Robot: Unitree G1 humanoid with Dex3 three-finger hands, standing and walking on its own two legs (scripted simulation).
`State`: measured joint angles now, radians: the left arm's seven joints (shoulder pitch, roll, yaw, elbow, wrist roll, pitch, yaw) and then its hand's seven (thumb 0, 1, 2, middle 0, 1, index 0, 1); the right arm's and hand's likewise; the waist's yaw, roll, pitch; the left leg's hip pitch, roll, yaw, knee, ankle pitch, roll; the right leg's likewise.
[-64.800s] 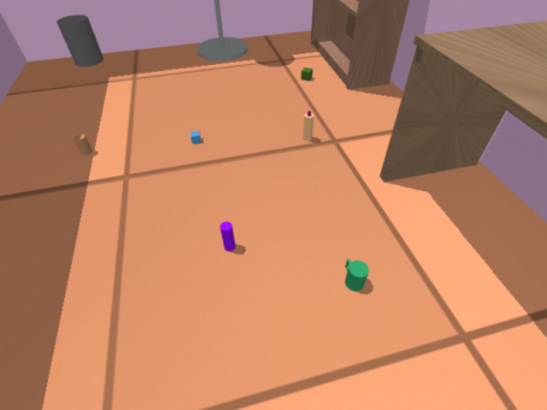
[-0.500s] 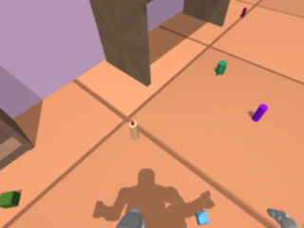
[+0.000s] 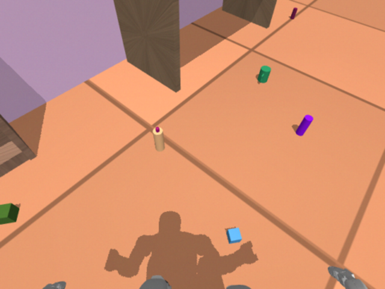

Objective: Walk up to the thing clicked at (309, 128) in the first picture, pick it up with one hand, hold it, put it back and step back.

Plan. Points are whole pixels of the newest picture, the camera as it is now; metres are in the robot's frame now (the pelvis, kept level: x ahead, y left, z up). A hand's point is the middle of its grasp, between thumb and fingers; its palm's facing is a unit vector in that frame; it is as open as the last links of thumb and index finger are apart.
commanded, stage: step back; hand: left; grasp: from the side
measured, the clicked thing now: (158, 138) +0.97 +0.21 -0.66
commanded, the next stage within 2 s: stand in 1.28 s
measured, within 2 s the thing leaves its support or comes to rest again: neither
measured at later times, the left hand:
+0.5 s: hand out of the picture -0.08 +0.25 -0.13, palm faces +0.11 -0.91 -0.40, open 7.4 cm
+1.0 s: hand out of the picture -0.07 +0.26 -0.15, palm faces +0.12 -0.93 -0.35, open 7.4 cm
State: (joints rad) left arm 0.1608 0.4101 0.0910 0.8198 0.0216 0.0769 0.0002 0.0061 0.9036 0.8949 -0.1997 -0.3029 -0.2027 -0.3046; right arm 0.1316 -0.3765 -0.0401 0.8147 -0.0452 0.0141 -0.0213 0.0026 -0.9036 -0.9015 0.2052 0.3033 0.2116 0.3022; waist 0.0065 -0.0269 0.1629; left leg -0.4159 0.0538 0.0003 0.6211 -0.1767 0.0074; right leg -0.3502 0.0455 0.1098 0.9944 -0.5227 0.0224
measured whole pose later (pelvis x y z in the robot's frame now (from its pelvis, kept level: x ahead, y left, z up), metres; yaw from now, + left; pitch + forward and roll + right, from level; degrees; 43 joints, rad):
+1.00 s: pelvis -0.10 -0.01 +0.01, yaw +6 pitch -2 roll +0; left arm 0.19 0.39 0.05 1.03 0.01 0.00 -0.01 0.01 0.90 0.89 -0.20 -0.30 -0.20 -0.30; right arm 0.20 -0.35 -0.05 1.02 -0.05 -0.04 0.01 0.00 -0.91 -0.90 0.20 0.30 0.21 0.30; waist 0.01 -0.03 0.06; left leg -0.25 -0.01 0.01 0.57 -0.29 0.02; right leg -0.32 -0.02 0.03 0.75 -0.47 -0.02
